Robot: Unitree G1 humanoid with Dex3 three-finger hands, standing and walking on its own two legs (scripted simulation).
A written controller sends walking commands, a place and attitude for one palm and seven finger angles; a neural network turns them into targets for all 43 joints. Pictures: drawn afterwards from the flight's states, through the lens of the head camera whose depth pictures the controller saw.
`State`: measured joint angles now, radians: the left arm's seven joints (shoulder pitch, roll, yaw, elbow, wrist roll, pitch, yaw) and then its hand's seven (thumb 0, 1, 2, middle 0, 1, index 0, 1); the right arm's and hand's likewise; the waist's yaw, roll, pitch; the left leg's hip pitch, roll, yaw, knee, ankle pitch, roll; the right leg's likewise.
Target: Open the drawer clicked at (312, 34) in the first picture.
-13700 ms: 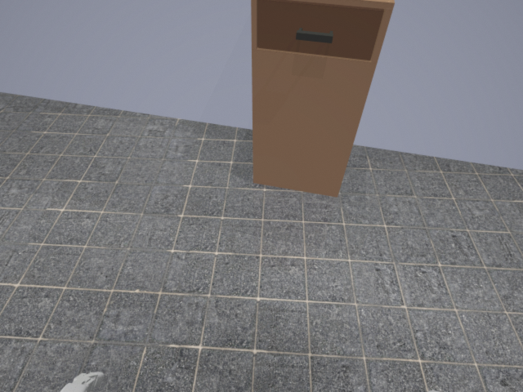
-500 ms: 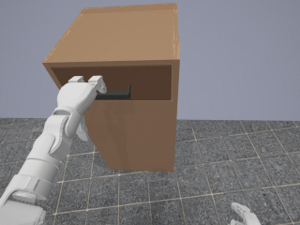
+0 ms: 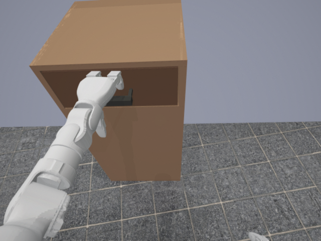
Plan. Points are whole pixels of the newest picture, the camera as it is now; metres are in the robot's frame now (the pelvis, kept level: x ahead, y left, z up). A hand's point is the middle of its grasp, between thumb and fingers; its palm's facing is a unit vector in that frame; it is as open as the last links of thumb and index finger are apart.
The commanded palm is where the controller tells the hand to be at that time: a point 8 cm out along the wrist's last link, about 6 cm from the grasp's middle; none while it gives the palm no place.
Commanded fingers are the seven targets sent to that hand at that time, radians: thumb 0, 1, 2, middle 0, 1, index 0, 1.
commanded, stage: move the hooked fingers above the handle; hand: left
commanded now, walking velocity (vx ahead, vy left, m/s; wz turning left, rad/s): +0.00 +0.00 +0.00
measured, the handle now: (113, 96) +0.52 +0.18 +0.04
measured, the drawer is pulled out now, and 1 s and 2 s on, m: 0.00 0.00 0.00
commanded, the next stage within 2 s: lower the fingers behind the handle in 0.92 s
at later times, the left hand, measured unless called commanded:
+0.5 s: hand (106, 101) +0.44 +0.17 +0.10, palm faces +0.03 -0.03 -1.00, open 13.9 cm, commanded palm +0.42 +0.18 +0.16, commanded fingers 0.00 -0.50 0.30 -0.30 -1.20 -0.30 -1.20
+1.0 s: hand (101, 101) +0.44 +0.19 +0.10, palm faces +0.00 -0.01 -1.00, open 13.9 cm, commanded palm +0.42 +0.19 +0.16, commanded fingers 0.00 -0.50 0.30 -0.30 -1.20 -0.30 -1.20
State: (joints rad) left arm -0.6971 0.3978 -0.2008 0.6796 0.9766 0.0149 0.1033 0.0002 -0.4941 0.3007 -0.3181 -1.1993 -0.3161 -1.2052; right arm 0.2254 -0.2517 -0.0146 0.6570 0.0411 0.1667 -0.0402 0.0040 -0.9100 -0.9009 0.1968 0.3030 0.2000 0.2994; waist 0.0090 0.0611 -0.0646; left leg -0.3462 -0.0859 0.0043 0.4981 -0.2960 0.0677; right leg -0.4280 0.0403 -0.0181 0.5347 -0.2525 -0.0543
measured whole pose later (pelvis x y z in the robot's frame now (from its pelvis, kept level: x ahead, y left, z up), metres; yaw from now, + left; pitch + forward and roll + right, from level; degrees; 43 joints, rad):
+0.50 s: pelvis +0.01 +0.01 +0.00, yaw +0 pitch +8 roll +0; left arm -0.67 0.36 -0.22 0.64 0.98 0.08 0.13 0.00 -0.49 0.30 -0.32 -1.20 -0.32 -1.21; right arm 0.23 -0.25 -0.02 0.67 0.04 0.18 -0.02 0.00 -0.91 -0.90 0.20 0.30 0.20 0.30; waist 0.02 0.07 -0.08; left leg -0.32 -0.09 0.01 0.48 -0.30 0.07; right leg -0.41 0.04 -0.01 0.52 -0.26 -0.05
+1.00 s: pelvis +0.01 -0.01 +0.00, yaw +0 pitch +8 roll +1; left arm -0.68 0.41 -0.18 0.69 0.98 0.05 0.10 0.00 -0.49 0.30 -0.32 -1.20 -0.32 -1.21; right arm 0.24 -0.26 -0.02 0.65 0.04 0.18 -0.04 0.00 -0.91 -0.90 0.20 0.30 0.20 0.30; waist 0.01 0.07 -0.08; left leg -0.33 -0.08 0.01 0.48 -0.30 0.06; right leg -0.41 0.05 -0.01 0.52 -0.25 -0.06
